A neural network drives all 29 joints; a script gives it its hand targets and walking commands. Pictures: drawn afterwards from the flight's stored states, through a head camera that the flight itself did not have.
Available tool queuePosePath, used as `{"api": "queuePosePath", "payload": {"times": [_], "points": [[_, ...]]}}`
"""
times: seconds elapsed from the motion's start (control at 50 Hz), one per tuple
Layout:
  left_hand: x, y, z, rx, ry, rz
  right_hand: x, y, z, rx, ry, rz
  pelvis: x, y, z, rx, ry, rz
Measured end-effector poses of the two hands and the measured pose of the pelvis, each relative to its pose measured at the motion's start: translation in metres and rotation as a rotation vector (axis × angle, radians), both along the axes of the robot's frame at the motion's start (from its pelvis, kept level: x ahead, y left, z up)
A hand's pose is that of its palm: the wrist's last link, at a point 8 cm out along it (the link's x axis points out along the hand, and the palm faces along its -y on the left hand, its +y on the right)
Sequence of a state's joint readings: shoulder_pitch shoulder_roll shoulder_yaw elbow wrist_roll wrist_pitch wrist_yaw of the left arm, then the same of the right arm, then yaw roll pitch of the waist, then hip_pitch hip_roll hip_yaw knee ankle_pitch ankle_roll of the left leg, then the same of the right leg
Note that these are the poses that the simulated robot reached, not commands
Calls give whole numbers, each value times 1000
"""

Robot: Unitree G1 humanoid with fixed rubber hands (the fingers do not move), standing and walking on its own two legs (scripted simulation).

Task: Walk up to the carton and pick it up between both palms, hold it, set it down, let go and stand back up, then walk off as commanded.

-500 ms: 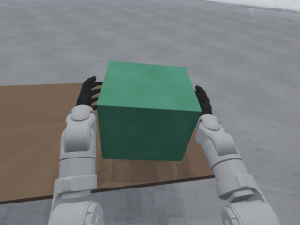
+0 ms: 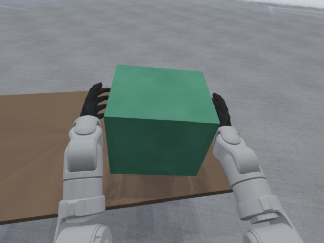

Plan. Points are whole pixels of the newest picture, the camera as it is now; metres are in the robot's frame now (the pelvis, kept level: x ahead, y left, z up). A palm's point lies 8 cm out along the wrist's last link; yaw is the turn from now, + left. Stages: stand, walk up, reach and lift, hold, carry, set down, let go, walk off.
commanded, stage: hold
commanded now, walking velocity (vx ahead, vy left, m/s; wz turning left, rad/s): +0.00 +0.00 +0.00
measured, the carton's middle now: (157, 121) +0.38 +0.01 +0.16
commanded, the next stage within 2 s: none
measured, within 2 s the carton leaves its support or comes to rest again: neither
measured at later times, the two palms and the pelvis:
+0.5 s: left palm (90, 119) +0.35 +0.16 +0.19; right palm (220, 126) +0.35 -0.14 +0.17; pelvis +0.00 +0.00 +0.00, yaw +1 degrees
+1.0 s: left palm (88, 116) +0.35 +0.16 +0.20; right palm (219, 124) +0.35 -0.14 +0.17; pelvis -0.01 +0.00 +0.00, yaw +0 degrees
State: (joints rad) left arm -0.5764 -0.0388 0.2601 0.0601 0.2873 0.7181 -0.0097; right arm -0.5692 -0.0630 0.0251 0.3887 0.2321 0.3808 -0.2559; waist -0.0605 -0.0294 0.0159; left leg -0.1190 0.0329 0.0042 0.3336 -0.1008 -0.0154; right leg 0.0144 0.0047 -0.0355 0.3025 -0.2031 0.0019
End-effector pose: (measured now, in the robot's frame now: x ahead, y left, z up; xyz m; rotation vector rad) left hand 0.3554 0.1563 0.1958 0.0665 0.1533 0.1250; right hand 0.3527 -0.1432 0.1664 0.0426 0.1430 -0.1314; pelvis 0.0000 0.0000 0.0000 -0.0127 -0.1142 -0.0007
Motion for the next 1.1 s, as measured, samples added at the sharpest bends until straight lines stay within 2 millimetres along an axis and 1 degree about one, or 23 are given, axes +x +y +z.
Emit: {"api": "queuePosePath", "payload": {"times": [0.18,0.3,0.44,0.64,0.86,1.02,1.1], "points": [[-1,0,-1,-2,-5,6,1,0,1,2,-5,4,0,-2,0,-2,-2,6],[2,3,-11,-16,30,8,3,2,-5,-19,31,7,-1,-4,0,0,-1,8],[-3,2,-3,-4,-16,4,-1,1,2,-7,-13,4,-1,-4,-1,-5,0,18],[-5,3,1,0,-5,6,-3,2,2,6,1,2,-5,-2,-1,-2,-14,6],[-5,4,-4,-14,11,4,-4,4,-1,-11,15,0,-9,0,-1,-4,-9,7],[0,3,5,-8,-10,1,0,4,5,-11,-5,-1,-10,0,-1,-5,0,5],[1,5,-2,-13,17,3,2,5,1,-21,24,2,-9,1,0,-3,-14,1]]}}
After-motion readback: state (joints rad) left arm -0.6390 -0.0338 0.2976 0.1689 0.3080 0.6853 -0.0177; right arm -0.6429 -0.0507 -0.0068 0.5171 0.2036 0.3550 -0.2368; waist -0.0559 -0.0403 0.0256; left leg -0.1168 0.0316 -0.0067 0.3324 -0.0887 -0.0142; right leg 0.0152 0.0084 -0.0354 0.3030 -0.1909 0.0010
